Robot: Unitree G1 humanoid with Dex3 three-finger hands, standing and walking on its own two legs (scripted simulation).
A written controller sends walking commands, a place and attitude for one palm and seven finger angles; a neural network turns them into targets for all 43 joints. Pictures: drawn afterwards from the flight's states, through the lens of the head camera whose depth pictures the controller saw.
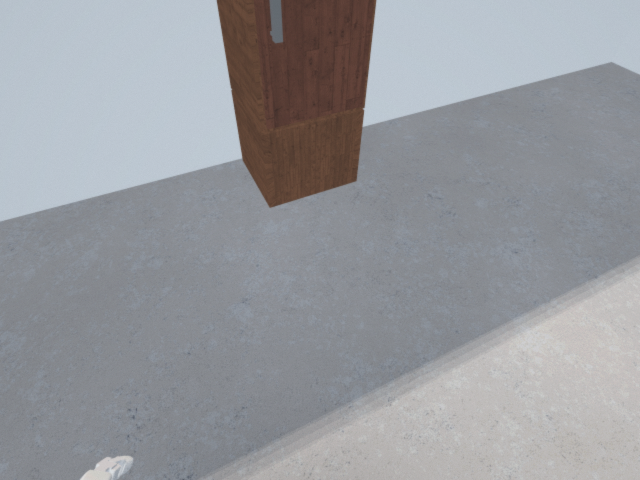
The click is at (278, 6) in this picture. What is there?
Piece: cupboard door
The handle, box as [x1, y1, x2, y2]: [269, 0, 282, 42]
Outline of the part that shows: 269,0 272,29 270,31 270,34 274,42 280,42 282,41 280,0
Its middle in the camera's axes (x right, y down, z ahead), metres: -0.15 -0.68 +1.17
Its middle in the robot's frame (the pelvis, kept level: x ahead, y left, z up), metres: +1.34 +0.21 +0.06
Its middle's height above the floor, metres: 0.83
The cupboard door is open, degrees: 0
